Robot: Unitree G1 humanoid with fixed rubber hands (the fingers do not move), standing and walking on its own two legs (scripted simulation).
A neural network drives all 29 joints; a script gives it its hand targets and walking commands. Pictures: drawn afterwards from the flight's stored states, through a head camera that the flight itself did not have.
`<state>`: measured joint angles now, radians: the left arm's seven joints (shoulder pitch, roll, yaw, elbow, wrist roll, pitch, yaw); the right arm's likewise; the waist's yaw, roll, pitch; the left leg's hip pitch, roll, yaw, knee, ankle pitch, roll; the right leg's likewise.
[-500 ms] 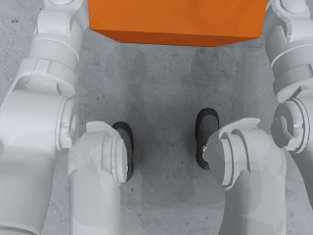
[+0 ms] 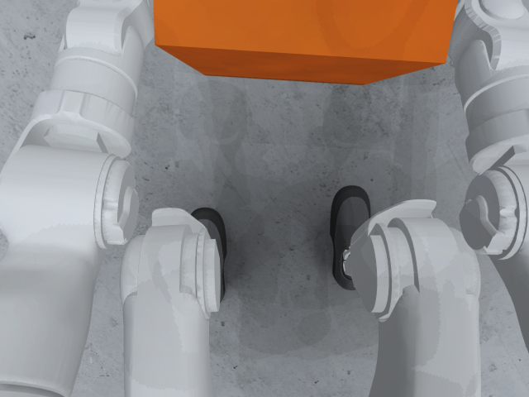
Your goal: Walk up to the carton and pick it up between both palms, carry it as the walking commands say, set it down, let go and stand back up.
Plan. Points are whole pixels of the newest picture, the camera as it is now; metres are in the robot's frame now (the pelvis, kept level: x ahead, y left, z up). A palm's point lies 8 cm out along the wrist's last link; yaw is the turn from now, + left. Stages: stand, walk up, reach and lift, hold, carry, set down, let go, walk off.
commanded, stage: reach and lift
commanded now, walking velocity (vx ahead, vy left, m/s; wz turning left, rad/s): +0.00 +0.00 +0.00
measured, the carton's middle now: out of the picture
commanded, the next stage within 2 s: none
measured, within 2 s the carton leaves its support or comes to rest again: leaves its support in 0.30 s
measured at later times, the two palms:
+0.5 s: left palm out of the picture +0.57 +0.13 -0.14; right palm out of the picture +0.54 -0.22 -0.14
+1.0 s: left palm out of the picture +0.58 +0.13 -0.08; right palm out of the picture +0.54 -0.23 -0.08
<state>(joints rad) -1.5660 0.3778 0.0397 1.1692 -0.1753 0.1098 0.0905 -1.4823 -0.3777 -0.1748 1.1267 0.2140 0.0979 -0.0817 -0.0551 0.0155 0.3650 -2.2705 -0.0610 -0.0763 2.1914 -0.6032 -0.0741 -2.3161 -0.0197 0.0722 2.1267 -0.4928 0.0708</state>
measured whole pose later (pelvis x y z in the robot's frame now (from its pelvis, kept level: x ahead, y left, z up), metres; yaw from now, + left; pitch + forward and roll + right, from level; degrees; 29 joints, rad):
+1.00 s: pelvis +0.01 -0.01 +0.04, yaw +1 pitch +48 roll +1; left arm -1.37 0.28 0.26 0.87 0.00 0.31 0.04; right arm -1.28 -0.26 -0.36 0.78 0.01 0.33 -0.05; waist -0.06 0.03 0.06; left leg -2.27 -0.07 -0.08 2.01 -0.58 -0.09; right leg -2.33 0.03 0.09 1.97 -0.48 0.07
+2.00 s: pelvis +0.01 -0.01 +0.15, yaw +1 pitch +49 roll +1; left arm -1.11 0.14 0.39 0.73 0.14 0.39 -0.03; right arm -1.04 -0.11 -0.49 0.61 -0.17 0.44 0.03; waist -0.05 0.02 -0.19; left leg -1.99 -0.08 -0.09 1.61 -0.48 -0.07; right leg -2.04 0.05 0.11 1.58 -0.40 0.08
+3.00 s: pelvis +0.06 +0.00 +0.29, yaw +0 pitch +40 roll +0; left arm -0.72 -0.02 0.44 0.53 0.24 0.39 -0.12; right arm -0.66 0.04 -0.50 0.46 -0.23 0.41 0.10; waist -0.04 0.02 -0.23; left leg -1.40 -0.07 -0.12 1.08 -0.38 -0.05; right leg -1.44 0.04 0.12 1.05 -0.32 0.06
